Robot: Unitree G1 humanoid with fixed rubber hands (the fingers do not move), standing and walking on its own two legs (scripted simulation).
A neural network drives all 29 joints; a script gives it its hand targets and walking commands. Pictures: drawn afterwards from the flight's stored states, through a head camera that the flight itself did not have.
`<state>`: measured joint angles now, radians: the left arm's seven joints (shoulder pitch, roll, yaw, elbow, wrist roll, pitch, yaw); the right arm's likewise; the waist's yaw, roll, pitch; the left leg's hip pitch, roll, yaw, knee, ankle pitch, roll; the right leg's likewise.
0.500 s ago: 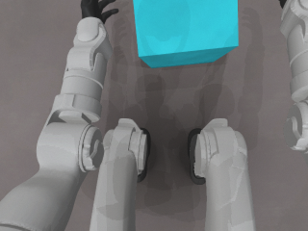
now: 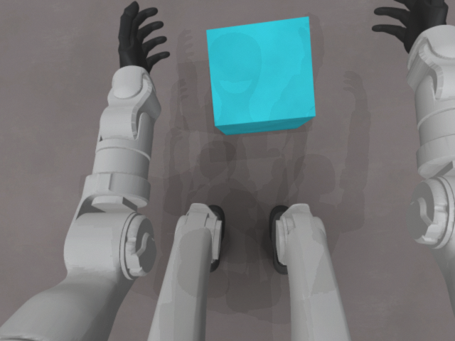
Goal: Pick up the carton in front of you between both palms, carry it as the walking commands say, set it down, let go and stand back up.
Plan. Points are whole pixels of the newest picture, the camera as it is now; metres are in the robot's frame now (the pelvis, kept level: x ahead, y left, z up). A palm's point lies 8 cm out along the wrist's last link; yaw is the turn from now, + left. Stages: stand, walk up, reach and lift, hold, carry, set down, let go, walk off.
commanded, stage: set down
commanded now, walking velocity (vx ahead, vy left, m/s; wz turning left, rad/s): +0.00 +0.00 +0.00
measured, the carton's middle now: (259, 87) +0.55 -0.04 -0.42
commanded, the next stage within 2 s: let go in 0.26 s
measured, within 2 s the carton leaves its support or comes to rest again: neither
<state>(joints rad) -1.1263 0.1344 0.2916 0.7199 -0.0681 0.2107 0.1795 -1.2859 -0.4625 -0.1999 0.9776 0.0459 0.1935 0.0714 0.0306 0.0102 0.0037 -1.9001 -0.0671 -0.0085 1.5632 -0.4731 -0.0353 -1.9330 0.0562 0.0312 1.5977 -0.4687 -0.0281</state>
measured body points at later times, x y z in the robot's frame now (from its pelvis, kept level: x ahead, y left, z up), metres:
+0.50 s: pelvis +0.04 +0.00 +0.13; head +0.33 -0.03 +0.48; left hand +0.49 +0.16 +0.01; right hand +0.51 -0.26 +0.01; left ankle +0.09 +0.12 -0.51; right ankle +0.09 -0.10 -0.51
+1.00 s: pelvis +0.10 +0.01 +0.22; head +0.22 +0.00 +0.65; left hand +0.34 +0.23 +0.13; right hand +0.34 -0.23 +0.12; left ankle +0.09 +0.12 -0.51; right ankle +0.09 -0.10 -0.51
